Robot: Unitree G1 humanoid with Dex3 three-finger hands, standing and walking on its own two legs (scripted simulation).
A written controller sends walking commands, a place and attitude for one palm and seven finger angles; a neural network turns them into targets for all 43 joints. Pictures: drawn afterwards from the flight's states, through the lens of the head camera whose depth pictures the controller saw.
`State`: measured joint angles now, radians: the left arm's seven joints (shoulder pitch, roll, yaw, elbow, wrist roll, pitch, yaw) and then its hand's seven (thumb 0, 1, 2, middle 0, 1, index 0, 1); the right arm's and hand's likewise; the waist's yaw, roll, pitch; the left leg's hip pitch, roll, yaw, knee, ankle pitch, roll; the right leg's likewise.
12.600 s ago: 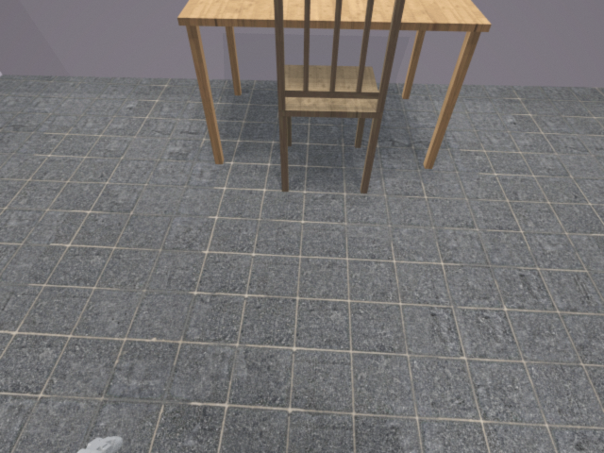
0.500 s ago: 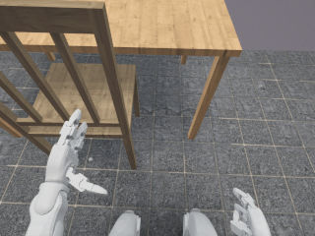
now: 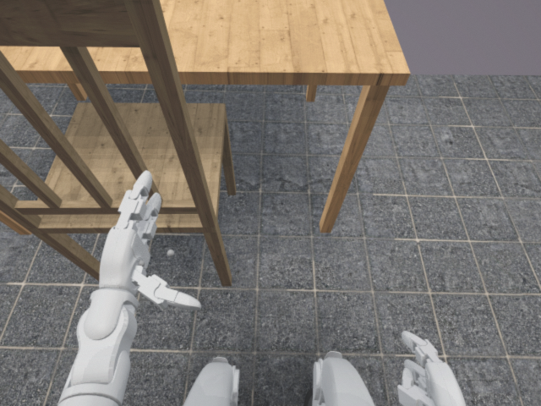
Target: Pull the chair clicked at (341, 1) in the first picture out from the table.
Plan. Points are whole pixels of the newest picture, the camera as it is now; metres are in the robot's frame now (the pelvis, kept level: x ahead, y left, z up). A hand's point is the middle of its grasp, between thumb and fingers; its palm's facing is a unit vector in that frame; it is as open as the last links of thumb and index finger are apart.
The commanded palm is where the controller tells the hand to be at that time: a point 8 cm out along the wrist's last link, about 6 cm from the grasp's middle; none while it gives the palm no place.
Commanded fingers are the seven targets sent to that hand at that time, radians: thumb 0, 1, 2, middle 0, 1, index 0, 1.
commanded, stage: aim the fingers beside a spindle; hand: left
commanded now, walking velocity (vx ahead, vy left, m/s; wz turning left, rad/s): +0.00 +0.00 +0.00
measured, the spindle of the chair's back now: (60, 145) +0.48 +0.36 +0.05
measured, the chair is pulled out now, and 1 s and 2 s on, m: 0.00 0.00 0.00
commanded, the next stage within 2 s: push the fingers through the gap in 0.88 s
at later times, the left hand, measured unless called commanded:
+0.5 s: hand (187, 235) +0.35 +0.14 +0.02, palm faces -0.01 -1.00 -0.03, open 16.9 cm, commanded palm +0.33 +0.20 +0.02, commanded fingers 0.00 -0.50 0.30 -0.06 -0.08 -0.06 -0.08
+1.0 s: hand (185, 242) +0.34 +0.14 +0.02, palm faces -0.01 -1.00 -0.03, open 16.9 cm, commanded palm +0.32 +0.19 +0.02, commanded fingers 0.00 -0.50 0.30 -0.06 -0.08 -0.06 -0.08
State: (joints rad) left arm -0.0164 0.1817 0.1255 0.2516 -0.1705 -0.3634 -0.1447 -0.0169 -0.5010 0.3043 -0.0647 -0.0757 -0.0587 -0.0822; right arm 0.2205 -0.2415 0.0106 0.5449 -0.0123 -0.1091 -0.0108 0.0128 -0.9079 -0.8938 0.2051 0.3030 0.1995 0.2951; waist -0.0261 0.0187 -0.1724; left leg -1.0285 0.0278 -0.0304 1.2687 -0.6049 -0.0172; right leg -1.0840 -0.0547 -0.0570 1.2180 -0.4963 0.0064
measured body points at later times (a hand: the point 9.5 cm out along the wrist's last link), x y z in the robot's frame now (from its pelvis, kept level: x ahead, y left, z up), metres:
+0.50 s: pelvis -0.01 +0.00 -0.01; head +0.11 +0.00 +0.43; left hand +0.35 +0.19 +0.02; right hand +0.13 -0.24 -0.12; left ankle +0.00 +0.13 -0.63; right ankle +0.04 -0.13 -0.63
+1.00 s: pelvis +0.00 +0.00 -0.01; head +0.11 +0.01 +0.43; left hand +0.34 +0.20 +0.02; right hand +0.15 -0.24 -0.11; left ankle +0.00 +0.13 -0.63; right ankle +0.04 -0.13 -0.63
